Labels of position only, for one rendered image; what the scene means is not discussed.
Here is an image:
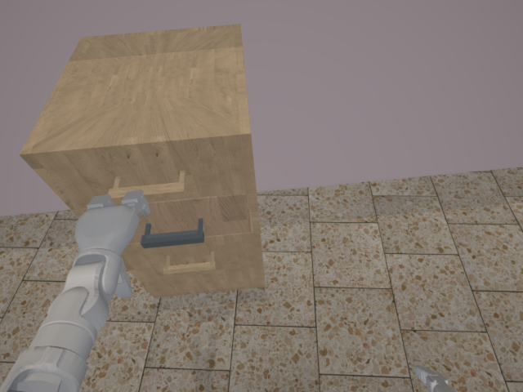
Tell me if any cabinet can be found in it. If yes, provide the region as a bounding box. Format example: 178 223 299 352
19 24 266 298

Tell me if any handle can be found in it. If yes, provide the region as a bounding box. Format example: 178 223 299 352
163 261 216 278
141 218 204 248
108 182 187 205

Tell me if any robot left forearm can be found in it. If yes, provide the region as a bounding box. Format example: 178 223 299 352
0 248 122 392

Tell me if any right robot hand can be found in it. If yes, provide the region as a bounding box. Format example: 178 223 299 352
414 365 458 392

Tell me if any drawer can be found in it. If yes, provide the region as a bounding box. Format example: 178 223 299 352
83 193 252 244

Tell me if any left robot hand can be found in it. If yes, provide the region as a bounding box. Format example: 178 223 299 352
75 189 150 299

